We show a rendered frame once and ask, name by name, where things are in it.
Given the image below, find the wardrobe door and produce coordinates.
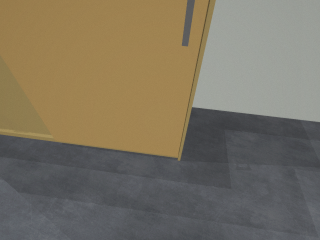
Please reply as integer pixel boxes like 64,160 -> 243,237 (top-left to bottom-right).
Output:
0,55 -> 52,135
0,0 -> 209,157

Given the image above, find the handle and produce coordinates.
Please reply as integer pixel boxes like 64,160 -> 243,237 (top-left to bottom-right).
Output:
182,0 -> 195,47

